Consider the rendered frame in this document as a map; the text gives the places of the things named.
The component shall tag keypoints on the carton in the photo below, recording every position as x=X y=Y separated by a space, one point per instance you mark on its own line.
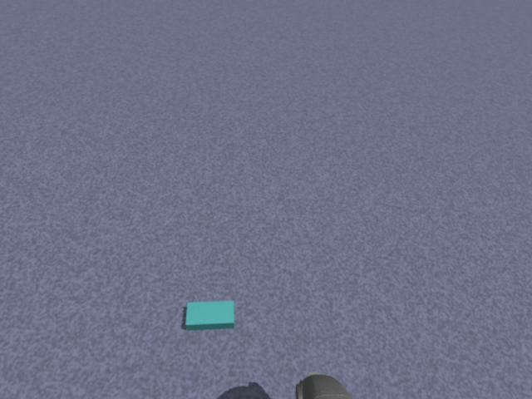
x=210 y=315

